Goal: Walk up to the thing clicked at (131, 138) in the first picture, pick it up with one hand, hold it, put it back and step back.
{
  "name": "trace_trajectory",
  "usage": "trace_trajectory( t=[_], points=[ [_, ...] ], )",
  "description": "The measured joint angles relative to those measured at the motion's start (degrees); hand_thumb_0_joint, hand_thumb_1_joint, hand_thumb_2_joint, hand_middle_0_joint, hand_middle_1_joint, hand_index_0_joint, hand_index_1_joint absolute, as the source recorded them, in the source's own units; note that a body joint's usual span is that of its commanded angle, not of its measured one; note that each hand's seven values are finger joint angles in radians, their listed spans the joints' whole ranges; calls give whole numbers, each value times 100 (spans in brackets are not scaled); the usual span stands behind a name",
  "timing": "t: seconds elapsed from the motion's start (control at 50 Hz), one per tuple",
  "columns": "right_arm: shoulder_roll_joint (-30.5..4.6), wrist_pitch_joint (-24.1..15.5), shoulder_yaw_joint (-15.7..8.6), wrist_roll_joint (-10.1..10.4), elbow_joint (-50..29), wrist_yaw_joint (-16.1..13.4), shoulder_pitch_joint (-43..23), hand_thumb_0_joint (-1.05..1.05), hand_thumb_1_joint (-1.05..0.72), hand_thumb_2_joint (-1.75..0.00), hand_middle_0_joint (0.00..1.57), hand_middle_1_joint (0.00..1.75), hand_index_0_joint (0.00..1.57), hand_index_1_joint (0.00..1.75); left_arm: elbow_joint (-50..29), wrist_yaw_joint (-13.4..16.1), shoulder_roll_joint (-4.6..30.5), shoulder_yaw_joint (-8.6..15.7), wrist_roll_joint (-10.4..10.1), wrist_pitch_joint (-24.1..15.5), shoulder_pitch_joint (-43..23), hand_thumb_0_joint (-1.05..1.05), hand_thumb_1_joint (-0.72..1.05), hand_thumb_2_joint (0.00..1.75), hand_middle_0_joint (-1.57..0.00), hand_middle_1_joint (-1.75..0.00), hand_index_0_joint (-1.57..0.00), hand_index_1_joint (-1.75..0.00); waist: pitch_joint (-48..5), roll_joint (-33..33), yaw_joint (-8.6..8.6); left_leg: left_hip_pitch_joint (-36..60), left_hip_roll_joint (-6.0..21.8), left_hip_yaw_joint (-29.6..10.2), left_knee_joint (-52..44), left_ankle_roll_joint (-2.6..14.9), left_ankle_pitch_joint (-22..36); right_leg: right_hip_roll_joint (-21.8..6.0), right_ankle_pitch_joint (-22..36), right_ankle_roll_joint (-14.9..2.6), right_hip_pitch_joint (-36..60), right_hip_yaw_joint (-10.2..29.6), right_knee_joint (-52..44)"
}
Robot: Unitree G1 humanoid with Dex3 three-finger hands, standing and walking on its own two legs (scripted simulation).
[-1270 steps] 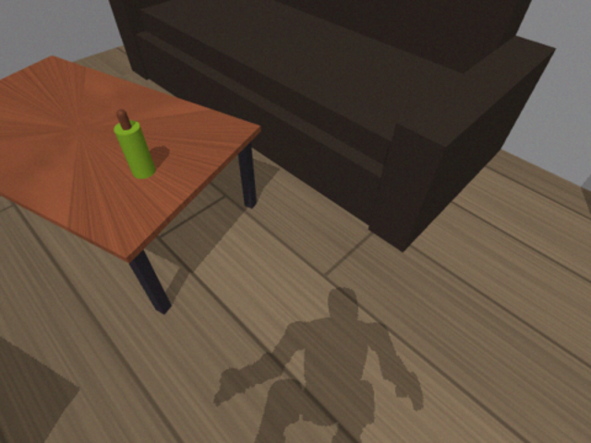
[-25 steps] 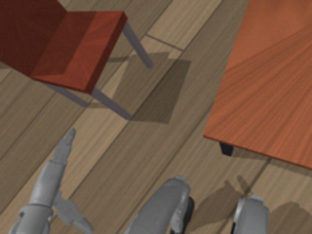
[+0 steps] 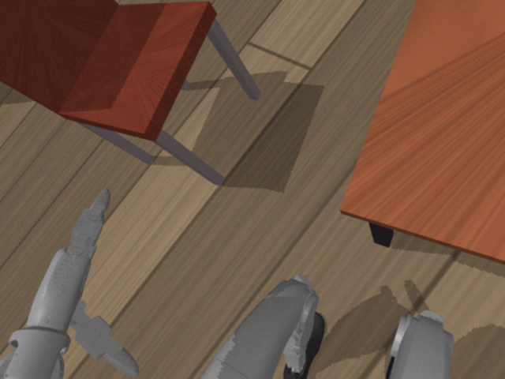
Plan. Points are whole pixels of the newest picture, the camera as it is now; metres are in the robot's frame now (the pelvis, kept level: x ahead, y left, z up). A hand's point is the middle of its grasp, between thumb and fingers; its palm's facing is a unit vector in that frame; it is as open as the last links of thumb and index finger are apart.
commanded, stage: lower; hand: right
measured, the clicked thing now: out of the picture +0.54 -0.28 -0.03
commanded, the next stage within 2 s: loosen in 0.08 s
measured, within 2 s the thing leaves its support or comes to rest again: rests again in 1.88 s
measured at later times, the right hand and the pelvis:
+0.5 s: hand out of the picture +0.54 -0.30 -0.07, palm faces +0.37 +0.93 +0.01, open 10.7 cm; pelvis -0.01 +0.00 -0.02, yaw +0 degrees
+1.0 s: hand out of the picture +0.55 -0.31 -0.05, palm faces +0.38 +0.93 +0.00, open 14.4 cm; pelvis -0.01 +0.00 -0.02, yaw +0 degrees
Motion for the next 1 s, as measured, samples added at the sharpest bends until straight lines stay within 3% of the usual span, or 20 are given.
trace_trajectory(
  t=[0.28,0.56,0.8,1.0],
  points=[
    [-94,115,8,1,-220,60,-6,-2,61,-90,73,114,82,117,-116,10,135,166,-42,-32,34,-1,-56,7,-6,-4,-5,-5,-15,76,61,-266,11,-1,276,-15,-60,16,-51,-11,-266,7,268],
    [-117,203,118,20,-248,82,-168,-1,42,-50,85,75,88,76,-201,-5,151,202,-80,-37,108,0,-55,7,-7,-5,-6,-5,-2,38,19,-295,34,-2,342,-35,-54,45,-34,-35,-306,7,334],
    [-207,247,82,-2,-91,73,-389,-1,39,-27,63,45,63,45,-400,-22,195,233,-122,-29,177,0,-57,8,-7,-5,-5,-6,28,-7,33,-385,50,-24,429,-45,-52,61,-20,-49,-384,-15,396],
    [-357,535,-74,-47,-521,224,-381,-1,33,-28,39,34,39,35,-289,-16,87,19,-176,57,254,0,-56,7,-7,-5,-5,-6,50,30,-8,-451,14,-21,472,-27,-34,25,-16,-23,-429,-5,432]
  ],
)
